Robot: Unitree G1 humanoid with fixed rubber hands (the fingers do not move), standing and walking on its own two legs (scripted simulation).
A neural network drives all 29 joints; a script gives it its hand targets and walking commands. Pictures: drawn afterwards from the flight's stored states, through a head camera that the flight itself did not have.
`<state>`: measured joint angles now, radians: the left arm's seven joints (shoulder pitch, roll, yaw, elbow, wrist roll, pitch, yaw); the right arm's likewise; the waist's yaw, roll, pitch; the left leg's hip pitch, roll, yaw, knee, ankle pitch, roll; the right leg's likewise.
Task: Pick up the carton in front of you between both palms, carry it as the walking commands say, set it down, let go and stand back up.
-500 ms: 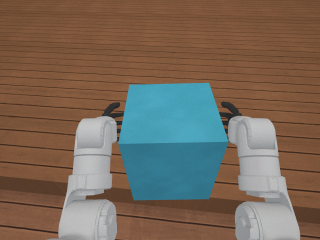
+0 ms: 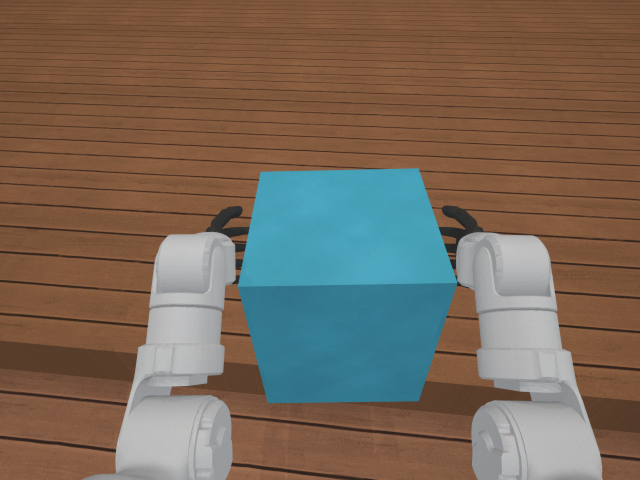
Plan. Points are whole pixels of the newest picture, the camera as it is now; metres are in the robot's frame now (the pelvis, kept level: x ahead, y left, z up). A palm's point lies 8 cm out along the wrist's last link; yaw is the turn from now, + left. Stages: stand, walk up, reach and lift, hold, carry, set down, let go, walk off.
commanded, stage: carry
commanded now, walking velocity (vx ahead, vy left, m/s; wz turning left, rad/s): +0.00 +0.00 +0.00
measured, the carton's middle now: (341, 288) +0.35 +0.00 +0.05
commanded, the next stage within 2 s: none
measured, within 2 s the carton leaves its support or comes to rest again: neither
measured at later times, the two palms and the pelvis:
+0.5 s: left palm (213, 217) +0.37 +0.15 +0.17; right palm (470, 211) +0.37 -0.15 +0.18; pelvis +0.02 +0.00 -0.01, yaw +0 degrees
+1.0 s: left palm (266, 113) +0.55 +0.11 +0.21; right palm (467, 94) +0.59 -0.19 +0.21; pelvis +0.20 -0.08 +0.08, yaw +0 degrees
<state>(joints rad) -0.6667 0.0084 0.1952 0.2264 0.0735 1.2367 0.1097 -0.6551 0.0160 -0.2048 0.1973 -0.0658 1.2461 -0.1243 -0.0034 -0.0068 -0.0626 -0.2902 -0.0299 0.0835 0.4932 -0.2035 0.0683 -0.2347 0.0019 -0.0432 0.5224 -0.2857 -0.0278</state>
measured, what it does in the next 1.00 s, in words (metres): climbs: right foot 0.18 m higher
